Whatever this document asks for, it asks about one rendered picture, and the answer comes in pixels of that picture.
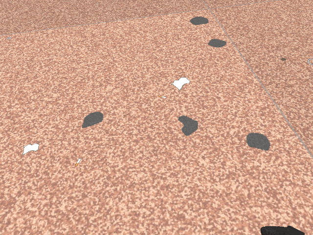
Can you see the robot right hand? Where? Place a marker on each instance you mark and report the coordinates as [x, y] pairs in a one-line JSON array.
[[280, 230]]

